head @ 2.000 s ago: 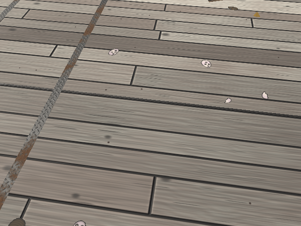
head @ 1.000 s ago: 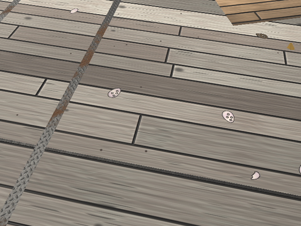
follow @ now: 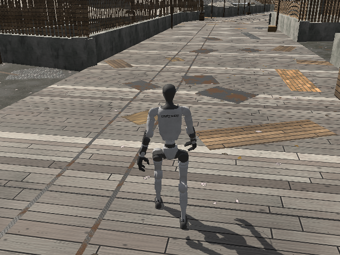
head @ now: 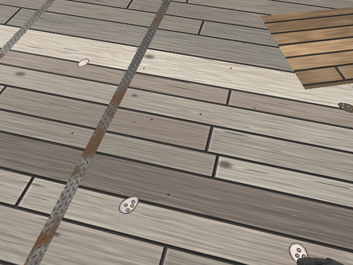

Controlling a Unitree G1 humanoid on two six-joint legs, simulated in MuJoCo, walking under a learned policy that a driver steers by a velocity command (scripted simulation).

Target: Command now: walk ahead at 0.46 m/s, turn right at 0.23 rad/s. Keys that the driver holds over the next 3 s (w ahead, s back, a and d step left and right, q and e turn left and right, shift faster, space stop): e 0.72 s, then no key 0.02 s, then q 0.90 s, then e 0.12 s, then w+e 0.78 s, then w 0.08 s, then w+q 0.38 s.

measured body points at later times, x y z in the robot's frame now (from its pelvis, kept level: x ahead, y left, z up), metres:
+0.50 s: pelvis +0.15 +0.01 +0.01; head +0.18 -0.02 +0.46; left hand +0.37 +0.23 -0.09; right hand +0.19 -0.30 -0.12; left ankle +0.15 +0.12 -0.73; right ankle +0.19 -0.11 -0.72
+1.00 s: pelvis +0.19 +0.00 +0.00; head +0.21 +0.00 +0.45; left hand +0.44 +0.16 -0.10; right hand +0.16 -0.29 -0.12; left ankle +0.25 +0.12 -0.73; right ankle +0.18 -0.11 -0.73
